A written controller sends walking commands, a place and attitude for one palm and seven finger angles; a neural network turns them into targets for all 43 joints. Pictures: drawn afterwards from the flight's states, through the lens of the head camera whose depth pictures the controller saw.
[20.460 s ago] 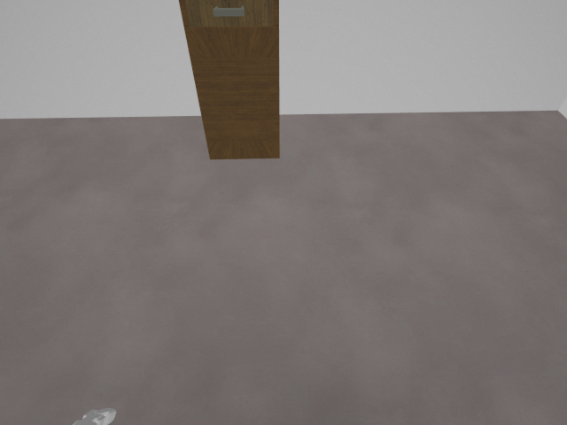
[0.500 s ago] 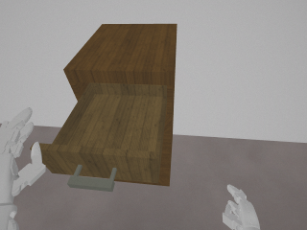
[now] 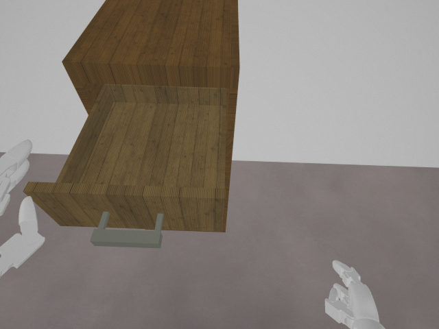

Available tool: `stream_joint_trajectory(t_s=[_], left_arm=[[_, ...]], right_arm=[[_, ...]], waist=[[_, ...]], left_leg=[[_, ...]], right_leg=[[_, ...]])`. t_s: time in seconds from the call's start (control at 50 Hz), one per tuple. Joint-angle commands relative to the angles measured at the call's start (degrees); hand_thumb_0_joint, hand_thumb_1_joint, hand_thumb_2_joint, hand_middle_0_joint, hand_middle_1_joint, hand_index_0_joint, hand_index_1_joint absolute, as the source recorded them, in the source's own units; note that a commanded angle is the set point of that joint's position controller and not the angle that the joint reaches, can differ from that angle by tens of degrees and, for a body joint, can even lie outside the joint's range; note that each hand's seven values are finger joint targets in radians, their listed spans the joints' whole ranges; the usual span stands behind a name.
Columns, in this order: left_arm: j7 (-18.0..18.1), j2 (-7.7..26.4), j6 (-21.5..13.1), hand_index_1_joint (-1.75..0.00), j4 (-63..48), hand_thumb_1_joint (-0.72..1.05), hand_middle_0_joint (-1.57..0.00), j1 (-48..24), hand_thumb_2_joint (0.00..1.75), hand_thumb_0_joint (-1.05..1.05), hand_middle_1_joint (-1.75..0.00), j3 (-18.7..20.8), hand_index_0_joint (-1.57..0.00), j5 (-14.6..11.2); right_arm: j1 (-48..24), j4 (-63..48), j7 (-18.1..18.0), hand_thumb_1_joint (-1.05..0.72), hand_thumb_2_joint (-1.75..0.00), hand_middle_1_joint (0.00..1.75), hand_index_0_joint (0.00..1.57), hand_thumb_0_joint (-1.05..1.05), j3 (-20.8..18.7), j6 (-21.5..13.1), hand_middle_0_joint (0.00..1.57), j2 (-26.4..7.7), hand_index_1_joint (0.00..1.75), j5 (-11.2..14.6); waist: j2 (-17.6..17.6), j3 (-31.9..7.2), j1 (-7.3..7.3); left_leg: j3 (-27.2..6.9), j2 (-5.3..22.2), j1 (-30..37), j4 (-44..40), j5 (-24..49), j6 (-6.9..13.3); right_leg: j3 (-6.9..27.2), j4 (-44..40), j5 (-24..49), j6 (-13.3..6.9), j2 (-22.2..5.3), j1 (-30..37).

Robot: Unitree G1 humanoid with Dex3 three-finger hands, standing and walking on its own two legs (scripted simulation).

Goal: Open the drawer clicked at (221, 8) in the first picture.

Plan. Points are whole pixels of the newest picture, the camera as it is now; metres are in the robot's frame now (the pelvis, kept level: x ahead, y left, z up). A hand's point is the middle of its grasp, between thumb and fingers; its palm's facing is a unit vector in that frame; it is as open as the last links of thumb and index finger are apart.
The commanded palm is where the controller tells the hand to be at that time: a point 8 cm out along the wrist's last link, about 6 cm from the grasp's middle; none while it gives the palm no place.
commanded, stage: step back with the hand held close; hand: left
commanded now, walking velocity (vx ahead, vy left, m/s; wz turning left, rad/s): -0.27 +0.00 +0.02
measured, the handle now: (130, 228) +0.29 +0.19 +0.01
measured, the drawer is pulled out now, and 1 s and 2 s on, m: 0.30 0.30 0.30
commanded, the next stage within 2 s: stop stepping back and stand still in 0.84 s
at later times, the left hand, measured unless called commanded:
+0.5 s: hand out of the picture +0.12 +0.25 +0.18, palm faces +0.39 -0.82 -0.42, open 7.4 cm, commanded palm +0.05 +0.30 +0.20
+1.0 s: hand out of the picture +0.04 +0.23 +0.17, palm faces +0.28 -0.83 -0.49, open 7.4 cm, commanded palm -0.04 +0.28 +0.20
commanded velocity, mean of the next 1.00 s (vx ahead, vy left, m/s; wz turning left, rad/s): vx -0.31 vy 0.00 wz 0.01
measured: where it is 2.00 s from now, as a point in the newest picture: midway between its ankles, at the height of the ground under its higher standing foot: outside the picture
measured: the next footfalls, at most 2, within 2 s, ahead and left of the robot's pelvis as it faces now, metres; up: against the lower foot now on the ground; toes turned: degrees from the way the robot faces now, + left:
right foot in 0.72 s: -0.18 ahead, -0.10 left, +0.00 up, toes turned +1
left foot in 0.92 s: -0.07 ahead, +0.11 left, +0.00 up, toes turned +2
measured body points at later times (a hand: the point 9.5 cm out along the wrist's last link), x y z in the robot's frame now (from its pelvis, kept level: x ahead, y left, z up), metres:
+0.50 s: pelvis -0.08 +0.02 -0.02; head -0.05 +0.03 +0.43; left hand +0.09 +0.29 +0.20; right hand +0.10 -0.22 -0.09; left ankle +0.04 +0.12 -0.73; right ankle -0.01 -0.13 -0.74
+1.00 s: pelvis -0.18 +0.00 -0.01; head -0.12 +0.03 +0.44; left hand +0.02 +0.27 +0.20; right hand +0.01 -0.23 -0.08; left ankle -0.11 +0.11 -0.74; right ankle -0.17 -0.11 -0.72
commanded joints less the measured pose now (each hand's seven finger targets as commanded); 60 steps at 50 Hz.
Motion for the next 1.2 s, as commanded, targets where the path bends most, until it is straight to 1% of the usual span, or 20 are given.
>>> stream_joint_trajectory(t_s=[0.0,0.2,0.38,0.44,0.5,0.6,0.66,0.68,0.72,0.76,0.82,0.86,0.9,0.92,0.96,0.98,1.08,1.1,1.14,1.18], left_arm=[[2.35,8.35,-4.41,-0.3,-12.2,0.9,-0.2,1.53,0.9,0.0,-0.3,8.78,-0.2,-0.72],[3.51,7.53,-6.7,-0.3,-13.5,0.9,-0.2,-1.5,0.9,0.0,-0.3,8.83,-0.2,0.13],[5.02,7.08,-6.2,-0.3,-12.79,0.9,-0.2,-5.92,0.9,0.0,-0.3,7.15,-0.2,0.55],[5.18,8.06,-6.29,-0.3,-15.26,0.9,-0.2,-6.01,0.9,0.0,-0.3,7.94,-0.2,0.57],[4.83,9.07,-7.48,-0.3,-16.92,0.9,-0.2,-5.49,0.9,0.0,-0.3,10.5,-0.2,1.08],[4.08,8.1,-8.44,-0.3,-14.73,0.9,-0.2,-1.71,0.9,0.0,-0.3,9.96,-0.2,-0.49],[2.71,8.52,-8.9,-0.3,-14.94,0.9,-0.2,-3.82,0.9,0.0,-0.3,9.24,-0.2,-1.1],[2.22,9.87,-9.19,-0.3,-14.72,0.9,-0.2,-4.43,0.9,0.0,-0.3,9.93,-0.2,-1.2],[2.21,11.56,-8.79,-0.3,-14.43,0.9,-0.2,-5.76,0.9,0.0,-0.3,9.54,-0.2,-1.46],[2.8,7.87,-6.66,-0.3,-10.42,0.9,-0.2,-2.35,0.9,0.0,-0.3,8.27,-0.2,-0.45],[3.65,8.73,-6.43,-0.3,-9.76,0.9,-0.2,-1.84,0.9,0.0,-0.3,9.28,-0.2,0.98],[3.66,7.62,-6.27,-0.3,-12.57,0.9,-0.2,-1.79,0.9,0.0,-0.3,7.7,-0.2,0.77],[3.53,9.96,-7.64,-0.3,-18.24,0.9,-0.2,-3.76,0.9,0.0,-0.3,8.11,-0.2,0.75],[2.62,9.15,-8.21,-0.3,-16.43,0.9,-0.2,-1.34,0.9,0.0,-0.3,7.04,-0.2,0.22],[2.79,9.33,-7.47,-0.3,-19.49,0.9,-0.2,2.3,0.9,0.0,-0.3,9.48,-0.2,-0.51],[3.22,9.47,-7.11,-0.3,-20.93,0.9,-0.2,1.36,0.9,0.0,-0.3,9.75,-0.2,-0.14],[4.34,9.53,-4.41,-0.3,-18.32,0.9,-0.2,3.23,0.9,0.0,-0.3,10.85,-0.2,-0.5],[4.18,9.67,-4.3,-0.3,-16.48,0.9,-0.2,2.18,0.9,0.0,-0.3,10.78,-0.2,-0.1],[4.15,10.15,-3.41,-0.3,-13.58,0.9,-0.2,-1.23,0.9,0.0,-0.3,10.45,-0.2,-0.69],[3.97,6.89,-2.32,-0.3,-7.71,0.9,-0.2,-2.13,0.9,0.0,-0.3,7.6,-0.2,-0.36]], right_arm=[[-5.25,-9.73,-0.16,-0.9,-0.9,0.3,0.2,0.0,-2.11,-4.38,0.2,-6.16,0.3,-0.04],[-3.59,-9.2,0.3,-0.9,-0.9,0.3,0.2,0.0,-1.71,-8.11,0.2,-6.61,0.3,-0.02],[-2.11,-5.69,0.33,-0.9,-0.9,0.3,0.2,0.0,-1.58,-8.28,0.2,-5.73,0.3,-0.71],[-3.07,-6.3,0.17,-0.9,-0.9,0.3,0.2,0.0,-1.32,-8.03,0.2,-6.14,0.3,-0.79],[-3.91,-8.27,0.36,-0.9,-0.9,0.3,0.2,0.0,-1.57,-9.22,0.2,-6.38,0.3,-0.79],[-3.03,-5.28,2.04,-0.9,-0.9,0.3,0.2,0.0,-1.62,-10.87,0.2,-5.88,0.3,-1.27],[-4.29,-4.58,2.41,-0.9,-0.9,0.3,0.2,0.0,-0.9,-11.04,0.2,-6.3,0.3,-1.15],[-4.6,-4.43,2.49,-0.9,-0.9,0.3,0.2,0.0,-0.92,-10.82,0.2,-6.01,0.3,-1.03],[-3.3,-4.12,2.29,-0.9,-0.9,0.3,0.2,0.0,-2.19,-10.25,0.2,-5.84,0.3,0.88],[-5.79,-3.65,1.87,-0.9,-0.9,0.3,0.2,0.0,-1.14,-8.18,0.2,-2.74,0.3,-0.23],[-9.07,-4.45,0.0,-0.9,-0.9,0.3,0.2,0.0,1.19,-5.99,0.2,-1.96,0.3,-0.74],[-6.02,-4.25,-0.18,-0.9,-0.9,0.3,0.2,0.0,0.29,-5.29,0.2,-3.02,0.3,-1.04],[-4.51,-5.71,0.72,-0.9,-0.9,0.3,0.2,0.0,-2.4,-6.62,0.2,-5.81,0.3,-0.7],[-3.05,-5.8,1.5,-0.9,-0.9,0.3,0.2,0.0,-3.21,-7.8,0.2,-6.47,0.3,0.28],[-2.24,-6.06,2.05,-0.9,-0.9,0.3,0.2,0.0,-2.2,-8.82,0.2,-4.97,0.3,-2.28],[-1.89,-5.46,2.35,-0.9,-0.9,0.3,0.2,0.0,-2.32,-9.03,0.2,-5.2,0.3,-1.67],[-3.73,-7.45,2.37,-0.9,-0.9,0.3,0.2,0.0,-1.09,-8.34,0.2,-6.0,0.3,0.08],[-3.99,-7.42,2.17,-0.9,-0.9,0.3,0.2,0.0,-1.32,-7.66,0.2,-5.59,0.3,0.18],[-2.99,-6.66,1.5,-0.9,-0.9,0.3,0.2,0.0,-2.31,-6.57,0.2,-5.85,0.3,0.38],[-2.42,-3.99,1.12,-0.9,-0.9,0.3,0.2,0.0,-2.44,-5.61,0.2,-5.66,0.3,-0.56]], waist=[[4.97,-11.37,1.07],[6.13,-7.79,0.34],[-5.08,-6.68,-0.72],[2.33,-6.77,-0.41],[15.99,-8.5,0.28],[11.83,-11.3,0.9],[11.83,-10.44,1.5],[6.28,-9.42,1.25],[-15.14,-11.83,0.88],[-11.7,-9.64,0.1],[-7.79,-7.68,-0.48],[-3.36,-10.29,-1.44],[9.75,-15.48,0.57],[8.87,-15.38,0.3],[16.3,-16.95,0.25],[13.85,-15.68,-0.15],[11.08,-9.11,-0.17],[6.57,-7.56,-0.7],[-11.28,-5.82,-0.98],[-11.51,-3.25,-2.42]], left_leg=[[-5.29,5.66,1.19,-4.98,8.58,2.14],[-8.1,6.81,-11.25,-7.89,-18.07,2.99],[-3.85,0.39,3.47,10.16,-12.82,0.0],[-10.02,4.56,-0.92,-0.95,-15.27,1.32],[-22.27,16.57,-19.65,-20.84,-29.49,6.36],[-14.31,13.27,-4.41,-12.27,-9.52,6.71],[-10.78,10.34,-4.36,-8.65,-8.3,3.71],[-8.05,7.25,-3.03,-3.32,-9.35,1.76],[-0.68,-4.29,1.8,27.08,-12.35,-3.37],[-4.75,-2.51,-10.18,36.32,-18.34,-2.5],[-1.86,-1.23,-9.37,11.21,-15.71,-2.16],[-0.02,-0.93,0.06,-8.67,4.45,-1.69],[-12.5,15.45,11.88,-5.63,43.85,3.88],[-12.27,18.04,16.85,-6.37,45.02,5.08],[-15.39,17.53,9.12,-8.18,33.98,8.16],[-13.02,16.1,8.35,-7.13,28.86,8.31],[-6.74,7.16,-8.94,-9.93,-21.04,2.83],[-3.1,2.98,-10.2,-4.13,-22.54,0.96],[-2.16,-3.08,-1.71,22.69,-15.27,-1.5],[-4.18,-2.52,-4.43,35.13,-9.61,-0.97]], right_leg=[[1.34,0.51,10.2,-0.4,-2.39,2.68],[2.91,3.14,-2.59,-0.56,-1.6,1.65],[9.19,-8.13,-9.82,-4.78,-9.76,-17.51],[4.88,-0.67,-8.64,-2.7,-5.28,-13.49],[1.26,26.88,-12.77,0.11,3.58,2.72],[0.78,18.04,-14.66,-0.86,2.64,-3.82],[0.06,-0.7,-5.83,-2.03,2.24,2.68],[2.46,-8.25,-1.89,-3.18,-0.69,0.92],[22.22,-16.93,-1.35,-11.38,-19.24,-12.72],[14.26,-7.95,28.86,-12.84,-19.76,-3.62],[6.67,-0.45,47.4,-7.31,-13.41,5.22],[3.76,4.47,39.15,-3.32,-8.84,5.39],[2.09,12.51,3.22,-0.31,-2.18,-4.58],[3.1,17.97,-11.51,-1.04,0.07,-8.73],[3.95,26.5,-16.91,0.16,1.9,-7.96],[3.87,26.19,-14.33,0.34,1.62,-8.14],[-2.91,0.45,-5.96,-0.54,1.43,9.26],[-0.36,-5.71,-6.88,-2.23,-1.13,8.89],[22.77,-19.56,-28.76,-9.21,-16.56,-12.96],[20.61,-19.31,-23.51,-9.94,-17.86,-16.61]])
